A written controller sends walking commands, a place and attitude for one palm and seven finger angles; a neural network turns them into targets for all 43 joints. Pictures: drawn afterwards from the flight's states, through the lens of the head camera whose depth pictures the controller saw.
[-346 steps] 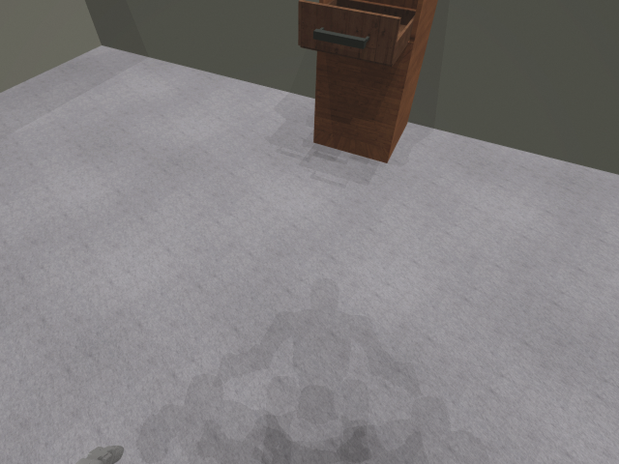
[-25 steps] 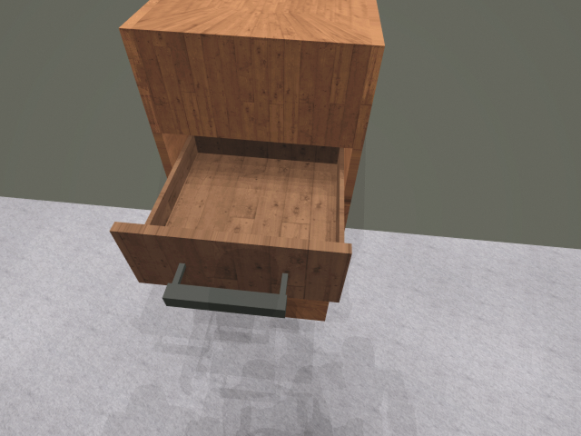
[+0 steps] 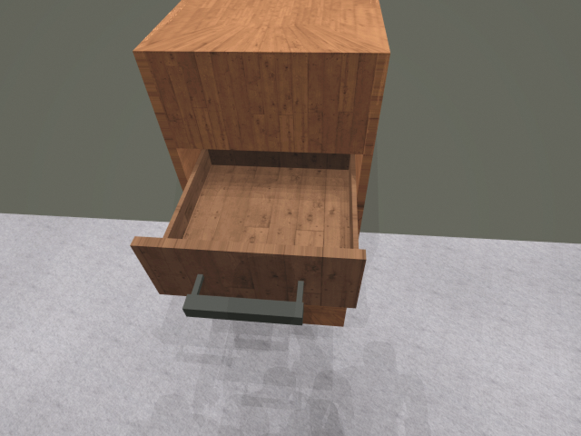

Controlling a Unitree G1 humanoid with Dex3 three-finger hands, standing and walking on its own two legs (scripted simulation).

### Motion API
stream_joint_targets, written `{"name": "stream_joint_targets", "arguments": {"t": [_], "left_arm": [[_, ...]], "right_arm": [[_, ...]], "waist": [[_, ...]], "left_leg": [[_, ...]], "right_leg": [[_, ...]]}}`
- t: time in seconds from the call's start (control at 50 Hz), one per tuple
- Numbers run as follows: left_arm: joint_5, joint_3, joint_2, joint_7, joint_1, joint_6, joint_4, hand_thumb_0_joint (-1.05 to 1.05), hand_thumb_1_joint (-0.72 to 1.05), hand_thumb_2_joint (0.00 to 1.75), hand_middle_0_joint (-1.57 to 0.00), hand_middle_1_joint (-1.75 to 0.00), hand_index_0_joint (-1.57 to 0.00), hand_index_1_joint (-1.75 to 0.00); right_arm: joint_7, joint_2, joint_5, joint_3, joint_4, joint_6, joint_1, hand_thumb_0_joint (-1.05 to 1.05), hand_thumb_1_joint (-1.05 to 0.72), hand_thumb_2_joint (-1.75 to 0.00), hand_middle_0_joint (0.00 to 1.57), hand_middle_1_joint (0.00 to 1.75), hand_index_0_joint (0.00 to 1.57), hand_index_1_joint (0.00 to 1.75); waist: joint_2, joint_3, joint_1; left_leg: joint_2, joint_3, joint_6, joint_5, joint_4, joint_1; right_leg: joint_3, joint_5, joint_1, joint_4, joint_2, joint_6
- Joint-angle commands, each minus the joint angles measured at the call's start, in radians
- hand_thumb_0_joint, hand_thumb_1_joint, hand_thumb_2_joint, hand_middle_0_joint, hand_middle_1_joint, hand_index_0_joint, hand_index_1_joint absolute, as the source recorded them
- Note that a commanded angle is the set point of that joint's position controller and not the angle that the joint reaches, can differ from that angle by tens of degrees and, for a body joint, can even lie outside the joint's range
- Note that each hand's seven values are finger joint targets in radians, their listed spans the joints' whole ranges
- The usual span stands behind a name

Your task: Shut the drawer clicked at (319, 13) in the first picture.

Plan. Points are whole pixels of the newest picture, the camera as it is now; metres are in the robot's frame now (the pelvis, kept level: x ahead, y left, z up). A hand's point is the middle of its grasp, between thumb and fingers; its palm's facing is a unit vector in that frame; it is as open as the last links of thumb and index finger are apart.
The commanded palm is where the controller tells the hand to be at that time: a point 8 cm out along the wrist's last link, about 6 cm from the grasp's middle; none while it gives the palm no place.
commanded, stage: look again from close up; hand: left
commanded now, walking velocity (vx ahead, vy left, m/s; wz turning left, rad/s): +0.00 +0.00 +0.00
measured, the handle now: (246, 296) +0.35 +0.11 -0.06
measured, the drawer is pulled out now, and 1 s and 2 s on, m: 0.26 0.26 0.26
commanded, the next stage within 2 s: raise the hand and make a fist in 0.52 s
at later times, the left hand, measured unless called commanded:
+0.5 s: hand out of the picture +0.06 +0.14 -0.16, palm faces +0.01 -0.97 -0.24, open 7.3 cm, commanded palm none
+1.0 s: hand (226, 421) +0.16 +0.10 -0.04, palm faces -0.05 -1.00 +0.01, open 6.2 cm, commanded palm +0.12 +0.17 -0.04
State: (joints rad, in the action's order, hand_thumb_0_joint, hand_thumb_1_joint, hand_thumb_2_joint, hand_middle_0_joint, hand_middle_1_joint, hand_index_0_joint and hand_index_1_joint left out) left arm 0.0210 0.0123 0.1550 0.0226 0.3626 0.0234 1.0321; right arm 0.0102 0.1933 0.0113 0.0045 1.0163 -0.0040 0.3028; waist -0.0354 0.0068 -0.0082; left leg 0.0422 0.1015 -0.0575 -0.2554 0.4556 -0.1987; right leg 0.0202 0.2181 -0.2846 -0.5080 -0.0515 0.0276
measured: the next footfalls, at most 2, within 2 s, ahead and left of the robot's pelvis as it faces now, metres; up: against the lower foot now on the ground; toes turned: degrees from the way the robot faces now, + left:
none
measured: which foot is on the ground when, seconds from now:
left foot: down 0.00-1.00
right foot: down 0.00-1.00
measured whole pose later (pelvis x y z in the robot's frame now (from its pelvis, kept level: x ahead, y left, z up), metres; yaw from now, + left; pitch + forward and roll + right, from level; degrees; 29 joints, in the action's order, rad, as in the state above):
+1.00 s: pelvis +0.00 -0.05 -0.07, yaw +4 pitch +11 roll +1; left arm -0.22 -0.05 0.15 -0.36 0.50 -0.59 0.12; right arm 0.00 0.30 -0.03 0.10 0.51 0.29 0.10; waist 0.03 -0.14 -0.01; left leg -0.02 0.02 0.02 -0.50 1.03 -0.72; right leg -0.06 0.47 -0.77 -1.05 -0.02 -0.05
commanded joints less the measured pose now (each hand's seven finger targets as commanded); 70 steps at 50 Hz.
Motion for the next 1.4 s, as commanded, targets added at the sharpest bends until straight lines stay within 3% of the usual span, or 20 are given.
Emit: {"name": "stream_joint_targets", "arguments": {"t": [0.0, 0.16, 0.58, 0.6, 0.62, 0.64, 0.66, 0.68, 0.7, 0.74, 0.76, 0.8, 0.86, 0.9, 0.98, 1.06, 1.1, 1.18, 1.26, 1.38], "left_arm": [[-0.006, -0.019, 0.109, 0.015, 0.007, -0.034, -0.034, 0.0, 0.9, 0.9, -0.2, -0.3, -0.2, -0.3], [-0.012, -0.019, 0.107, 0.02, -0.017, -0.04, -0.002, 0.0, 0.9, 0.9, -0.2, -0.3, -0.2, -0.3], [-0.015, -0.02, 0.122, 0.02, -0.045, -0.046, -0.005, 0.0, 0.9, 0.9, -0.2, -0.3, -0.2, -0.3], [-0.005, -0.034, 0.144, 0.057, 0.04, -0.065, 0.051, 0.0, 0.9, 0.9, -0.2, -0.3, -0.2, -0.3], [-0.206, -0.193, 0.377, 0.031, -0.736, -0.294, -1.429, 0.0, 0.9, 0.9, -0.22, -0.32, -0.22, -0.32], [-0.127, -0.182, 0.294, 0.059, -0.198, -0.253, -1.165, 0.0, 0.9, 0.9, -0.24, -0.34, -0.24, -0.34], [-0.179, -0.033, 0.051, 0.078, 0.076, -0.137, -0.999, 0.0, 0.9, 0.9, -0.26, -0.37, -0.26, -0.37], [-0.2, -0.038, 0.018, 0.063, -0.004, -0.141, -0.991, 0.0, 0.9, 0.9, -0.28, -0.39, -0.28, -0.39], [-0.212, -0.082, 0.069, 0.04, -0.069, -0.199, -1.013, 0.0, 0.9, 0.9, -0.3, -0.41, -0.3, -0.41], [-0.232, -0.116, 0.032, -0.047, 0.132, -0.326, -0.888, 0.0, 0.9, 0.9, -0.34, -0.45, -0.34, -0.45], [-0.243, -0.126, 0.013, -0.101, 0.266, -0.393, -0.835, 0.0, 0.9, 0.9, -0.36, -0.47, -0.36, -0.47], [-0.259, -0.097, -0.022, -0.218, 0.321, -0.549, -0.855, 0.0, 0.9, 0.9, -0.4, -0.52, -0.4, -0.52], [-0.23, -0.136, 0.078, -0.365, 0.303, -0.735, -0.881, 0.0, 0.9, 0.9, -0.46, -0.58, -0.46, -0.58], [-0.255, -0.165, 0.109, -0.398, 0.273, -0.715, -0.978, 0.0, 0.9, 0.9, -0.5, -0.62, -0.5, -0.62], [-0.295, -0.161, 0.12, -0.338, 0.129, -0.642, -1.298, 0.0, 0.9, 0.9, -0.58, -0.71, -0.58, -0.71], [-0.248, -0.068, 0.094, -0.284, 0.037, -0.635, -1.467, 0.0, 0.9, 0.9, -0.66, -0.8, -0.66, -0.8], [-0.231, -0.015, 0.07, -0.298, 0.057, -0.613, -1.429, 0.0, 0.9, 0.9, -0.7, -0.84, -0.7, -0.84], [-0.222, -0.017, 0.091, -0.316, 0.124, -0.494, -1.378, 0.0, 0.9, 0.9, -0.78, -0.93, -0.78, -0.93], [-0.236, -0.117, 0.136, -0.266, 0.192, -0.382, -1.357, 0.0, 0.9, 0.9, -0.86, -1.01, -0.86, -1.01], [-0.244, -0.079, 0.083, -0.208, 0.216, -0.418, -1.447, 0.0, 0.9, 0.9, -0.98, -1.14, -0.98, -1.14]], "right_arm": [[0.006, 0.081, -0.003, 0.011, -0.03, 0.031, 0.024, 0.0, -0.9, -0.9, 0.2, 0.3, 0.2, 0.3], [0.016, 0.052, -0.003, 0.003, 0.034, 0.036, 0.054, 0.0, -0.9, -0.9, 0.2, 0.3, 0.2, 0.3], [0.02, 0.042, -0.003, 0.005, 0.081, 0.03, 0.054, 0.0, -0.9, -0.9, 0.2, 0.3, 0.2, 0.3], [0.014, 0.083, -0.009, 0.016, 0.009, 0.035, -0.061, 0.0, -0.9, -0.9, 0.2, 0.3, 0.2, 0.3], [0.057, 0.247, -0.06, 0.042, -0.34, 0.193, -0.068, 0.0, -0.9, -0.9, 0.2, 0.3, 0.2, 0.3], [0.097, 0.163, -0.032, 0.031, -0.296, 0.277, -0.135, 0.0, -0.9, -0.9, 0.2, 0.3, 0.2, 0.3], [0.086, 0.128, -0.051, 0.032, -0.291, 0.318, -0.155, 0.0, -0.9, -0.9, 0.2, 0.3, 0.2, 0.3], [0.076, 0.157, -0.052, 0.031, -0.27, 0.33, -0.107, 0.0, -0.9, -0.9, 0.2, 0.3, 0.2, 0.3], [0.07, 0.176, -0.044, 0.049, -0.32, 0.347, -0.125, 0.0, -0.9, -0.9, 0.2, 0.3, 0.2, 0.3], [0.052, 0.175, -0.019, 0.071, -0.383, 0.366, -0.136, 0.0, -0.9, -0.9, 0.2, 0.3, 0.2, 0.3], [0.033, 0.17, -0.021, 0.078, -0.422, 0.374, -0.159, 0.0, -0.9, -0.9, 0.2, 0.3, 0.2, 0.3], [0.001, 0.161, -0.02, 0.083, -0.488, 0.377, -0.186, 0.0, -0.9, -0.9, 0.2, 0.3, 0.2, 0.3], [-0.04, 0.169, -0.026, 0.104, -0.557, 0.37, -0.21, 0.0, -0.9, -0.9, 0.2, 0.3, 0.2, 0.3], [-0.037, 0.171, -0.043, 0.102, -0.628, 0.347, -0.236, 0.0, -0.9, -0.9, 0.2, 0.3, 0.2, 0.3], [-0.006, 0.149, -0.05, 0.091, -0.69, 0.321, -0.198, 0.0, -0.9, -0.9, 0.2, 0.3, 0.2, 0.3], [0.008, 0.149, -0.042, 0.069, -0.684, 0.305, -0.143, 0.0, -0.9, -0.9, 0.2, 0.3, 0.2, 0.3], [0.011, 0.152, -0.042, 0.059, -0.678, 0.306, -0.141, 0.0, -0.9, -0.9, 0.2, 0.3, 0.2, 0.3], [0.02, 0.151, -0.054, 0.047, -0.698, 0.295, -0.152, 0.0, -0.9, -0.9, 0.2, 0.3, 0.2, 0.3], [0.034, 0.132, -0.061, 0.04, -0.711, 0.27, -0.182, 0.0, -0.9, -0.9, 0.2, 0.3, 0.2, 0.3], [0.033, 0.121, -0.052, 0.035, -0.705, 0.287, -0.161, 0.0, -0.9, -0.9, 0.2, 0.3, 0.2, 0.3]], "waist": [[0.036, 0.047, 0.006], [0.038, 0.039, 0.009], [0.045, 0.039, 0.015], [0.171, 0.079, -0.031], [-0.042, -0.437, 0.082], [-0.233, -0.414, -0.025], [-0.199, -0.241, 0.011], [-0.044, -0.095, 0.048], [0.064, 0.005, 0.068], [0.231, -0.007, 0.025], [0.202, -0.029, -0.019], [0.235, -0.087, -0.036], [0.158, -0.144, -0.025], [0.12, -0.221, -0.044], [-0.03, -0.312, -0.016], [-0.011, -0.304, 0.06], [-0.016, -0.26, 0.075], [0.017, -0.273, 0.05], [0.056, -0.294, 0.0], [0.075, -0.289, 0.007]], "left_leg": [[-0.138, -0.164, 0.007, -0.03, -0.145, -0.04], [-0.142, -0.13, 0.019, 0.14, -0.104, 0.013], [-0.141, -0.105, 0.04, 0.146, -0.096, 0.054], [-0.159, -0.065, 0.066, 0.104, 0.114, -0.078], [-0.033, -0.094, 0.026, 0.245, -0.037, 0.143], [-0.052, -0.063, 0.022, 0.367, -0.033, 0.181], [-0.067, -0.087, 0.055, 0.344, -0.024, 0.074], [-0.059, -0.102, 0.049, 0.238, 0.013, 0.003], [-0.051, -0.116, 0.037, 0.136, 0.051, -0.071], [-0.037, -0.101, 0.039, 0.027, 0.137, -0.216], [-0.027, -0.085, 0.049, 0.013, 0.178, -0.278], [-0.012, -0.069, 0.063, -0.019, 0.282, -0.407], [-0.005, -0.07, 0.064, -0.055, 0.438, -0.541], [0.005, -0.05, 0.047, -0.089, 0.478, -0.589], [-0.009, -0.068, 0.033, -0.106, 0.516, -0.552], [-0.039, -0.11, 0.02, -0.059, 0.557, -0.54], [-0.044, -0.125, 0.021, -0.089, 0.558, -0.56], [-0.039, -0.134, 0.024, -0.142, 0.524, -0.582], [-0.033, -0.13, 0.031, -0.141, 0.479, -0.587], [-0.037, -0.129, 0.031, -0.096, 0.447, -0.55]], "right_leg": [[0.066, -0.021, 0.008, 0.08, -0.043, -0.063], [0.068, -0.148, 0.042, 0.078, -0.053, -0.07], [0.081, -0.228, 0.077, 0.122, -0.06, -0.082], [0.107, -0.62, 0.122, 0.098, -0.119, -0.034], [0.056, -0.436, 0.221, 0.032, -0.031, -0.059], [0.0, -0.249, 0.2, -0.012, 0.025, -0.085], [-0.072, -0.131, 0.094, 0.017, 0.027, -0.068], [-0.095, -0.102, 0.001, 0.025, 0.027, -0.046], [-0.101, -0.034, -0.09, 0.025, 0.031, -0.035], [-0.104, 0.089, -0.178, -0.035, 0.035, -0.028], [-0.088, 0.096, -0.174, -0.081, 0.027, -0.039], [-0.062, 0.087, -0.21, -0.193, 0.024, -0.04], [0.021, 0.049, -0.275, -0.298, -0.002, -0.048], [0.058, 0.141, -0.281, -0.317, -0.008, -0.049], [0.052, 0.229, -0.337, -0.353, 0.015, -0.053], [0.001, 0.127, -0.417, -0.405, 0.041, -0.054], [-0.015, 0.158, -0.452, -0.403, 0.044, -0.053], [-0.018, 0.254, -0.411, -0.367, 0.038, -0.049], [-0.019, 0.296, -0.33, -0.331, 0.034, -0.045], [-0.048, 0.23, -0.313, -0.335, 0.034, -0.044]]}}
